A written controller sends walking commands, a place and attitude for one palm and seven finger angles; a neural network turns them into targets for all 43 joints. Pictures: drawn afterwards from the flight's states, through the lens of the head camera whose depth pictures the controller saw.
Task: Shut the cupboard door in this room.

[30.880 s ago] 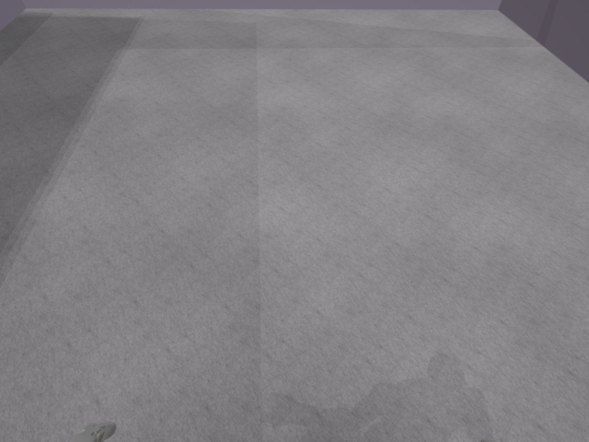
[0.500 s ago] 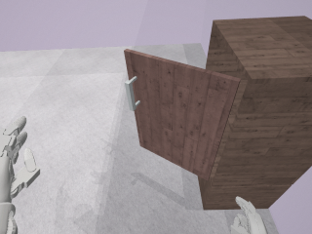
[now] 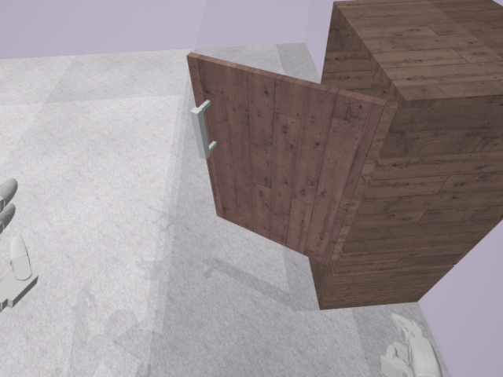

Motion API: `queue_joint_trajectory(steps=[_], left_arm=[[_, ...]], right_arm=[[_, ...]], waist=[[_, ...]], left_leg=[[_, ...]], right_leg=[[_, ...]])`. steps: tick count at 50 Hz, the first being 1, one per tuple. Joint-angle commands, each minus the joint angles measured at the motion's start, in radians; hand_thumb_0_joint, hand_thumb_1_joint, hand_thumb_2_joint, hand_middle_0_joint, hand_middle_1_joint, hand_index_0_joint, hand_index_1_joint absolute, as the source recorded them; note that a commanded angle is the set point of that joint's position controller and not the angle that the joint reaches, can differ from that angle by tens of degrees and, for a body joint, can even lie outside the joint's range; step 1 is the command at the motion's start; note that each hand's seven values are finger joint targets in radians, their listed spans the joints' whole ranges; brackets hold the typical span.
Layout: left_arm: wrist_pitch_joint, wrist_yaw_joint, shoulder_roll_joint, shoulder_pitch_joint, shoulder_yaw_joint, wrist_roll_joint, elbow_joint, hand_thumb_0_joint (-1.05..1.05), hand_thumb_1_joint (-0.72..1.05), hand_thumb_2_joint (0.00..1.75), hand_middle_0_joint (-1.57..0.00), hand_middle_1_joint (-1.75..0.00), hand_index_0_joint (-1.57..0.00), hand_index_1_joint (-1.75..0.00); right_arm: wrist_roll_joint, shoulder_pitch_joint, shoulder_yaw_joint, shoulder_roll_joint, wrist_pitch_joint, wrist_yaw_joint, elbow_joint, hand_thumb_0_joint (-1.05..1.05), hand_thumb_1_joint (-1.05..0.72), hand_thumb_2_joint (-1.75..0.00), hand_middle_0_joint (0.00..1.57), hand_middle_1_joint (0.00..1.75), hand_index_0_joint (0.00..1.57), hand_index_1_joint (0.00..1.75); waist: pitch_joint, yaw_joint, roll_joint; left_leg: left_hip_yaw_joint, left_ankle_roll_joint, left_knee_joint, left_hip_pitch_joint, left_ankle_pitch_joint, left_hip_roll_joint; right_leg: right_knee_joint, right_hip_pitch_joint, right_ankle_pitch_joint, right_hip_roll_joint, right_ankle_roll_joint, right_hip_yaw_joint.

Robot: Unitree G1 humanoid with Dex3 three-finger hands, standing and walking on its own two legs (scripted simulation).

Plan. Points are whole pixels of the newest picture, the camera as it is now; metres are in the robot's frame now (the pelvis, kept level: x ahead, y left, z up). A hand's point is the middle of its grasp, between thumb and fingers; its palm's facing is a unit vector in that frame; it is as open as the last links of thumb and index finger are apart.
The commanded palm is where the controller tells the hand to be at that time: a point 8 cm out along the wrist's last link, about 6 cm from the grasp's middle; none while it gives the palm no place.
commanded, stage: step back with the hand held close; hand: left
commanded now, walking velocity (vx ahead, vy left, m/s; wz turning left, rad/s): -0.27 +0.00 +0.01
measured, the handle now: (205, 130) +0.66 +0.16 +0.00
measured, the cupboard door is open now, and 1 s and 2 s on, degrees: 57 57 57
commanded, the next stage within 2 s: stop stepping back and stand still in 1.12 s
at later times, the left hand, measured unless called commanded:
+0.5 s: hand out of the picture +0.11 +0.27 +0.16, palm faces +0.48 -0.76 -0.44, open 7.4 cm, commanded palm +0.05 +0.30 +0.18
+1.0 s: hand out of the picture +0.02 +0.27 +0.17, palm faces +0.55 -0.72 -0.42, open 7.4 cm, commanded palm -0.06 +0.31 +0.18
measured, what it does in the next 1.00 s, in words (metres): shifts its weight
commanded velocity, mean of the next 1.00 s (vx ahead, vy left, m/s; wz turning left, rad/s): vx -0.35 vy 0.00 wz -0.06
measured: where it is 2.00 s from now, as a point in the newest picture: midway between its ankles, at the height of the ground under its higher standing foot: outside the picture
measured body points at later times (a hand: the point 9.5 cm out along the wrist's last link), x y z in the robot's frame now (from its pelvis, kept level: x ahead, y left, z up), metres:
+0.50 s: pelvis -0.08 +0.00 -0.01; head -0.07 +0.01 +0.44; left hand +0.08 +0.30 +0.18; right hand +0.09 -0.24 -0.09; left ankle +0.01 +0.09 -0.74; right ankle +0.00 -0.13 -0.74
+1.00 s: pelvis -0.15 -0.01 -0.02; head -0.14 +0.01 +0.43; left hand -0.01 +0.31 +0.19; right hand +0.04 -0.23 -0.09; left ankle -0.03 +0.10 -0.73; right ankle -0.03 -0.13 -0.72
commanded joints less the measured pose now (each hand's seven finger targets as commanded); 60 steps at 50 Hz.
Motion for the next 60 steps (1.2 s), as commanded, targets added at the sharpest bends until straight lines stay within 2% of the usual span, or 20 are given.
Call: queue_joint_trajectory(steps=[1,11,15,23,34,37,39,41,44,45,46,47,48,49,51,53,54,57,58,60], left_arm=[[-0.069,0.032,0.205,-0.004,0.171,-0.004,-0.198,0.0,0.9,0.9,-0.2,-0.3,-0.2,-0.3],[-0.13,0.043,0.203,-0.061,0.189,0.037,-0.207,0.0,0.9,0.9,-0.2,-0.3,-0.2,-0.3],[-0.153,0.043,0.165,-0.089,0.159,0.045,-0.231,0.0,0.9,0.9,-0.2,-0.3,-0.2,-0.3],[-0.185,0.062,0.177,-0.12,0.147,0.042,-0.247,0.0,0.9,0.9,-0.2,-0.3,-0.2,-0.3],[-0.216,0.049,0.194,-0.03,0.224,0.061,-0.241,0.0,0.9,0.9,-0.2,-0.3,-0.2,-0.3],[-0.211,0.043,0.191,-0.027,0.23,0.057,-0.244,0.0,0.9,0.9,-0.2,-0.3,-0.2,-0.3],[-0.205,0.044,0.192,-0.068,0.212,0.049,-0.27,0.0,0.9,0.9,-0.2,-0.3,-0.2,-0.3],[-0.193,0.059,0.219,-0.116,0.201,0.037,-0.29,0.0,0.9,0.9,-0.2,-0.3,-0.2,-0.3],[-0.18,0.075,0.213,-0.149,0.161,0.039,-0.277,0.0,0.9,0.9,-0.2,-0.3,-0.2,-0.3],[-0.18,0.075,0.21,-0.156,0.158,0.041,-0.281,0.0,0.9,0.9,-0.2,-0.3,-0.2,-0.3],[-0.186,0.076,0.223,-0.172,0.168,0.041,-0.293,0.0,0.9,0.9,-0.2,-0.3,-0.2,-0.3],[-0.196,0.075,0.192,-0.149,0.156,0.04,-0.302,0.0,0.9,0.9,-0.2,-0.3,-0.2,-0.3],[-0.207,0.078,0.184,-0.137,0.185,0.049,-0.293,0.0,0.9,0.9,-0.2,-0.3,-0.2,-0.3],[-0.203,0.073,0.202,-0.144,0.219,0.051,-0.292,0.0,0.9,0.9,-0.2,-0.3,-0.2,-0.3],[-0.208,0.065,0.239,-0.136,0.238,0.025,-0.317,0.0,0.9,0.9,-0.2,-0.3,-0.2,-0.3],[-0.191,0.061,0.169,-0.013,0.191,0.001,-0.228,0.0,0.9,0.9,-0.2,-0.3,-0.2,-0.3],[-0.191,0.056,0.157,-0.01,0.172,-0.007,-0.236,0.0,0.9,0.9,-0.2,-0.3,-0.2,-0.3],[-0.202,0.032,0.149,-0.085,0.13,-0.013,-0.289,0.0,0.9,0.9,-0.2,-0.3,-0.2,-0.3],[-0.209,0.03,0.166,-0.118,0.135,-0.007,-0.305,0.0,0.9,0.9,-0.2,-0.3,-0.2,-0.3],[-0.209,0.046,0.209,-0.219,0.142,0.007,-0.309,0.0,0.9,0.9,-0.2,-0.3,-0.2,-0.3]], right_arm=[[-0.005,-0.086,-0.042,-0.117,-0.042,-0.014,-0.173,0.0,-0.9,-0.9,0.2,0.3,0.2,0.3],[-0.007,-0.073,-0.04,-0.135,-0.095,-0.016,-0.174,0.0,-0.9,-0.9,0.2,0.3,0.2,0.3],[-0.007,-0.045,-0.04,-0.126,-0.125,-0.011,-0.164,0.0,-0.9,-0.9,0.2,0.3,0.2,0.3],[-0.026,-0.025,-0.032,-0.107,-0.168,-0.005,-0.121,0.0,-0.9,-0.9,0.2,0.3,0.2,0.3],[-0.014,-0.056,-0.051,-0.132,-0.186,0.003,-0.139,0.0,-0.9,-0.9,0.2,0.3,0.2,0.3],[-0.013,-0.041,-0.055,-0.115,-0.19,0.005,-0.137,0.0,-0.9,-0.9,0.2,0.3,0.2,0.3],[-0.015,-0.025,-0.057,-0.105,-0.189,0.013,-0.128,0.0,-0.9,-0.9,0.2,0.3,0.2,0.3],[-0.029,-0.001,-0.055,-0.086,-0.172,0.025,-0.09,0.0,-0.9,-0.9,0.2,0.3,0.2,0.3],[-0.021,-0.011,-0.047,-0.061,-0.143,0.029,-0.069,0.0,-0.9,-0.9,0.2,0.3,0.2,0.3],[-0.02,-0.013,-0.045,-0.064,-0.141,0.025,-0.072,0.0,-0.9,-0.9,0.2,0.3,0.2,0.3],[-0.023,-0.014,-0.047,-0.087,-0.14,0.017,-0.074,0.0,-0.9,-0.9,0.2,0.3,0.2,0.3],[-0.027,-0.019,-0.042,-0.099,-0.146,0.004,-0.089,0.0,-0.9,-0.9,0.2,0.3,0.2,0.3],[-0.025,-0.051,-0.045,-0.116,-0.161,-0.004,-0.095,0.0,-0.9,-0.9,0.2,0.3,0.2,0.3],[-0.033,-0.072,-0.055,-0.095,-0.176,-0.007,-0.095,0.0,-0.9,-0.9,0.2,0.3,0.2,0.3],[-0.022,-0.083,-0.085,-0.084,-0.202,0.014,-0.081,0.0,-0.9,-0.9,0.2,0.3,0.2,0.3],[-0.008,-0.097,-0.085,-0.087,-0.22,0.037,-0.081,0.0,-0.9,-0.9,0.2,0.3,0.2,0.3],[-0.007,-0.094,-0.073,-0.082,-0.222,0.042,-0.085,0.0,-0.9,-0.9,0.2,0.3,0.2,0.3],[-0.025,-0.067,-0.041,-0.078,-0.228,0.04,-0.065,0.0,-0.9,-0.9,0.2,0.3,0.2,0.3],[-0.032,-0.06,-0.045,-0.079,-0.224,0.04,-0.054,0.0,-0.9,-0.9,0.2,0.3,0.2,0.3],[-0.038,-0.058,-0.036,-0.041,-0.207,0.037,-0.045,0.0,-0.9,-0.9,0.2,0.3,0.2,0.3]], waist=[[-0.189,0.011,0.024],[-0.073,0.004,0.085],[-0.082,-0.002,0.066],[-0.054,-0.015,-0.007],[-0.12,0.004,0.143],[-0.116,-0.004,0.039],[-0.091,-0.015,-0.063],[-0.099,-0.025,-0.179],[-0.115,-0.037,-0.255],[-0.093,-0.039,-0.227],[-0.045,-0.044,-0.104],[-0.026,-0.043,0.08],[-0.069,-0.035,0.313],[-0.122,-0.017,0.319],[-0.207,0.001,0.123],[-0.181,0.01,0.217],[-0.157,0.009,0.248],[-0.109,0.001,0.171],[-0.131,-0.004,0.118],[-0.127,-0.012,-0.138]], left_leg=[[-0.1,0.003,-0.081,-0.041,0.336,0.097],[-0.195,0.069,-0.232,-0.497,-0.384,0.142],[-0.179,0.068,-0.175,-0.519,-0.424,0.128],[-0.137,0.017,-0.048,-0.303,-0.308,0.062],[-0.242,0.102,-0.212,-0.702,-0.529,0.201],[-0.173,0.076,-0.089,-0.653,-0.504,0.154],[-0.11,0.028,0.091,-0.502,-0.458,0.072],[-0.058,-0.028,0.263,-0.223,-0.27,0.005],[-0.045,-0.03,0.354,0.008,-0.187,-0.011],[-0.063,-0.021,0.252,0.031,-0.199,0.003],[-0.132,0.005,0.09,0.007,-0.244,0.046],[-0.241,0.049,-0.115,-0.138,-0.344,0.142],[-0.411,0.119,-0.325,-0.421,-0.573,0.322],[-0.448,0.147,-0.376,-0.533,-0.527,0.407],[-0.295,0.108,-0.233,-0.269,-0.238,0.368],[-0.145,0.064,-0.219,-0.215,-0.256,0.341],[-0.127,0.044,-0.246,-0.243,-0.285,0.334],[-0.117,-0.019,-0.277,-0.153,-0.294,0.308],[-0.09,-0.049,-0.205,-0.063,-0.257,0.283],[0.026,-0.118,0.133,0.066,-0.118,0.122]], right_leg=[[0.042,0.148,0.364,-0.015,-0.015,0.042],[0.132,0.3,0.081,0.04,0.0,0.066],[0.137,0.28,0.05,0.033,-0.008,0.092],[-0.067,-0.015,-0.195,-0.03,-0.041,0.154],[0.304,0.382,0.117,0.102,-0.001,0.117],[0.251,0.283,0.109,0.055,-0.025,0.205],[0.059,0.046,-0.043,-0.05,-0.072,0.375],[-0.153,-0.224,-0.189,-0.181,-0.131,0.466],[-0.234,-0.4,-0.297,-0.207,-0.123,0.363],[-0.211,-0.416,-0.302,-0.174,-0.101,0.313],[-0.134,-0.433,-0.317,-0.104,-0.074,0.255],[0.04,-0.326,-0.262,0.006,-0.032,0.174],[0.398,-0.053,-0.152,0.125,0.009,0.068],[0.662,0.073,-0.167,0.157,0.01,0.079],[0.669,-0.057,-0.259,0.139,-0.003,0.103],[0.55,-0.068,-0.292,0.116,-0.013,0.039],[0.452,-0.026,-0.302,0.105,-0.022,0.012],[0.105,-0.007,-0.273,0.108,-0.028,-0.011],[-0.017,-0.052,-0.258,0.066,-0.046,0.061],[-0.231,-0.273,-0.213,-0.137,-0.157,0.399]])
